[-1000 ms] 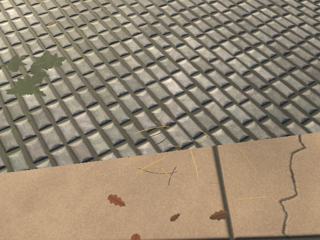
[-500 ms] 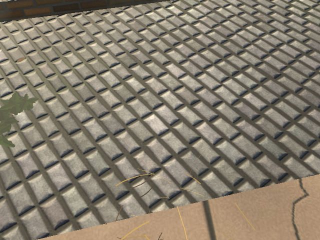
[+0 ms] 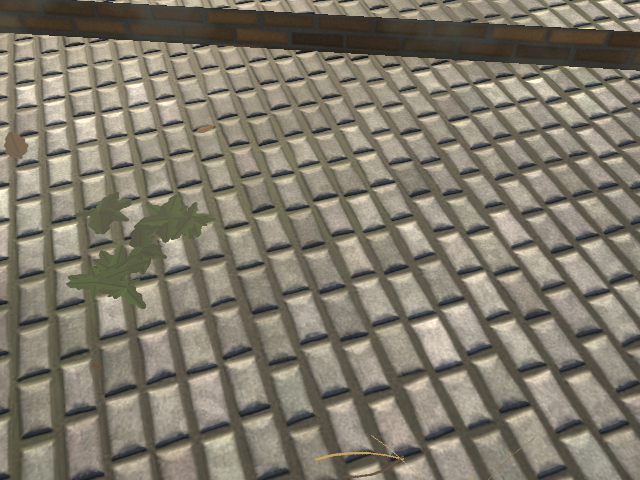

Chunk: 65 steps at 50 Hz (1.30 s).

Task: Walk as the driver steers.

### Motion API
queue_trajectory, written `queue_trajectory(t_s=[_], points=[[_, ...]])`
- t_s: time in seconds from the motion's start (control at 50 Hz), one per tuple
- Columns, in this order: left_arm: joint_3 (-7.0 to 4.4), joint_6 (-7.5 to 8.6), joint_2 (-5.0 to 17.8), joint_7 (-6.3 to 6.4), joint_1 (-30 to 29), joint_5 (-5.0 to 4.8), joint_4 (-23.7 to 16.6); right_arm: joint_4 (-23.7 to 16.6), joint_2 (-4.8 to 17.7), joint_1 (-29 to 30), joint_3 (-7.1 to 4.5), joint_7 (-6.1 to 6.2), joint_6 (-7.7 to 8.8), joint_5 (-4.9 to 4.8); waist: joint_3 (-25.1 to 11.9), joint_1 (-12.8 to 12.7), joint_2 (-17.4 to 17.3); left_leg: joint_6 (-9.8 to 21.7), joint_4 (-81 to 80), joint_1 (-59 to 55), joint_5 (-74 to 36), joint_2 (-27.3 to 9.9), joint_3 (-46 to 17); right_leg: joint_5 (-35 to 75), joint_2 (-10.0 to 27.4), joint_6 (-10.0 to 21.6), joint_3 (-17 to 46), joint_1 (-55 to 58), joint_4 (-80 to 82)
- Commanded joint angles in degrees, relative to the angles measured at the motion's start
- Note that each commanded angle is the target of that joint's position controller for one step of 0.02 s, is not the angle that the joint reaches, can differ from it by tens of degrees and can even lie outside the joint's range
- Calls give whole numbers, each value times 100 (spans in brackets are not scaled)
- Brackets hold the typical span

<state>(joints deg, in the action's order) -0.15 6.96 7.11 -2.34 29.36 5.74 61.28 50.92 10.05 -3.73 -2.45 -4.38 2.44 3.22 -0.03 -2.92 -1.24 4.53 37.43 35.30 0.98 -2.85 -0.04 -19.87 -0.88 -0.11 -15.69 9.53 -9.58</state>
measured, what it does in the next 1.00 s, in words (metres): goes down, turning left: left foot, then right foot 0.17 m lower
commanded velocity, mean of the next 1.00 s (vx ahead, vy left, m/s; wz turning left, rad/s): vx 0.50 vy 0.00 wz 0.34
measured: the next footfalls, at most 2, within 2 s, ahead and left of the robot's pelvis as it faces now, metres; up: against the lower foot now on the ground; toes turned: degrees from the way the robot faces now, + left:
left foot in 0.08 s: +0.20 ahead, +0.12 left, +0.00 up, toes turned +4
right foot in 0.62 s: +0.55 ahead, -0.04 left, -0.17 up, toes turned +17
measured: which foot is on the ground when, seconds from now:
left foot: up 0.00-0.06, down 0.08-0.62, up 0.64-1.00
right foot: down 0.00-0.08, up 0.10-0.60, down 0.62-1.00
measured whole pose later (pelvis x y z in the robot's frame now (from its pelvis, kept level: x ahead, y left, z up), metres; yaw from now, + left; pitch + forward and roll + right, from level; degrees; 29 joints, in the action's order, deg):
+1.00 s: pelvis +0.60 +0.10 -0.17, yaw +20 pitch +3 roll -2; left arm -1.6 3.8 12.1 1.5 27.5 -1.6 59.5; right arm 40.5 11.7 2.5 -1.2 -0.7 4.3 -1.3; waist -2.1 -5.3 -2.0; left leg 1.6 33.2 36.1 -2.0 -2.3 -1.4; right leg -20.7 -2.5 1.0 -2.7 -0.7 -18.1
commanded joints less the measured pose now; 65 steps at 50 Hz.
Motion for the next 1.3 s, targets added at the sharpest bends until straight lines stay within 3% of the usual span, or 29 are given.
queue_trajectory(t_s=[0.02,0.08,0.1,0.12,0.14,0.16,0.26,0.34,0.36,0.42,0.48,0.58,0.6,0.62,0.64,0.66,0.7,0.74,0.78,0.84,0.92,1.0,1.04,1.06,1.08,1.1,1.12,1.16,1.3], points=[[-265,-57,1028,95,305,-59,-119,-432,457,451,-156,59,101,-31,581,235,561,128,-91,337,1120,172,207,5285,1914,1078,218,394,-462],[-339,-68,1267,213,185,12,-226,-248,795,-635,-315,175,328,-185,-63,667,653,546,-53,-1918,296,828,545,6783,1649,726,-171,-611,-2244],[-210,26,853,264,409,0,-369,-19,1046,-1646,-389,277,442,-227,-1060,814,171,1194,421,-4370,-72,381,-543,5603,1305,193,-9,-2580,-3567],[-67,93,679,50,-113,140,-582,328,1347,-2992,-458,410,426,-29,-1606,1402,-621,1944,-645,-6036,-653,-466,-2490,184,320,-240,189,-4277,-5385],[-132,77,865,-195,-947,-119,-931,787,1388,-3938,-443,342,461,93,-1597,1702,-301,1968,-1503,-6629,-555,-984,-3583,-1389,-109,-100,1316,-5368,-6643],[-146,111,889,-178,-1732,-270,-1177,775,1539,-3477,-583,356,587,33,-467,1684,-67,1680,-1633,-5831,-436,-1030,-3308,-1193,235,50,1984,-6162,-6847],[-50,-132,528,301,-1373,-25,-1272,342,301,-1479,-90,125,644,-117,205,160,-10,1477,-2273,-1617,43,-506,-2238,-160,724,166,2048,-4070,-5565],[117,-220,321,99,-1463,5,-1666,88,922,-1452,-182,166,628,202,6,17,-123,1030,-1418,546,-5,439,-1249,1872,337,38,1256,-2345,-5102],[127,-184,375,4,-1802,80,-1773,358,408,-2224,-44,287,685,299,97,467,26,1095,-975,-811,884,252,-1862,2990,667,40,2322,-4051,-4533],[125,-155,729,0,-2784,19,-1998,685,200,-3516,23,477,674,36,153,1286,267,1039,524,-2518,2001,255,-2256,4381,794,-41,2341,-5850,-2321],[185,-327,572,-61,-2906,12,-2197,481,562,-3036,111,161,508,158,469,895,-132,1117,241,461,3100,415,-2388,4675,570,-48,1561,-2997,-2680],[56,-419,1081,-25,-2583,-25,-1716,518,751,-3160,138,302,442,-221,980,878,124,722,1964,-1688,2858,414,-3036,4024,787,87,1817,-3058,-343],[-319,-160,1320,95,-2012,-1053,-1711,483,720,-2634,-29,557,208,-625,370,567,77,627,3140,-1982,705,607,-2473,4314,686,298,1952,-2551,-127],[-368,-50,1500,113,-830,-962,-1245,568,527,-2839,59,547,192,-544,-473,243,576,393,4605,-936,911,847,-1763,6338,928,370,1780,-596,-1222],[-361,-76,1431,46,516,-811,-808,876,-110,-3694,182,447,270,-670,-1746,-19,1318,16,7360,1492,4927,1357,-1176,7511,1963,1110,2415,2393,-3009],[-460,-125,1624,-9,1000,-886,-550,639,184,-3770,227,518,351,-794,-2237,-175,1704,-209,9057,2834,4973,1126,-1180,6210,2543,1575,3722,3047,-3062],[-390,-294,1307,103,493,-836,-445,-71,385,-2267,187,671,371,-922,-1352,-209,870,-347,8960,4094,3647,456,-349,1654,2779,2046,4747,1846,-1270],[-173,-251,999,201,-355,-532,-512,-482,215,-1207,207,744,175,-682,-177,199,-319,-319,8110,3371,2720,-19,-494,1135,2776,1981,4817,-849,-742],[31,-156,563,157,-1030,-534,-478,-720,14,-915,233,664,33,-620,818,669,126,-127,6513,3161,2096,-322,-827,576,1912,1317,3548,-2623,-626],[-84,-64,1140,330,-1194,-469,-710,-813,263,-684,90,597,251,-197,357,572,493,-390,2100,-293,-883,-111,-29,2012,663,976,1842,-4512,-41],[-285,-152,1520,478,-595,-811,-511,-1236,185,424,147,429,218,-467,387,249,492,-470,-127,31,-826,27,-175,2581,1291,1059,2241,-2220,43],[-369,-358,1384,365,130,-710,-298,-1492,402,1123,55,268,275,-450,503,-101,465,-125,-898,143,-3,195,51,3069,1595,950,2374,-908,-636],[-370,-377,1400,317,85,-660,-340,-1287,779,223,-142,287,312,-404,-255,360,641,158,-1023,-1584,204,433,171,4479,1232,786,2120,-1020,-1801],[-327,-333,1308,287,-276,-588,-569,-983,1236,-1143,-308,336,322,-339,-1163,1022,448,534,-411,-3804,-964,-250,-522,3936,922,594,1871,-2357,-3349],[-83,-179,660,203,195,-601,-732,-754,1842,-2115,-469,348,274,-307,-2468,1110,-854,1502,-628,-6444,-470,-1916,-2861,859,103,192,1556,-4763,-5795],[-196,-36,992,126,82,-733,-610,-578,1458,-2639,-400,377,200,-344,-2940,1280,-958,1634,-1366,-6573,420,-2165,-4061,-1383,-82,203,2536,-5406,-6625],[-364,-39,1368,150,-429,-904,-766,-585,1264,-2062,-334,418,178,-347,-1801,1131,-696,1311,-1576,-5716,810,-1961,-3198,-1029,191,204,2459,-6022,-6963],[-445,-186,1320,334,-1054,-771,-976,-780,802,-679,-181,393,252,-332,-462,490,-237,882,-2036,-3392,-860,-1432,-1679,-158,560,90,2106,-5431,-6211],[-524,-520,912,395,-1115,-623,-1336,-436,946,-385,-260,570,304,-200,-266,-51,-298,703,-2367,-2180,-2799,-1134,163,1352,533,-73,2014,-4673,-4882]])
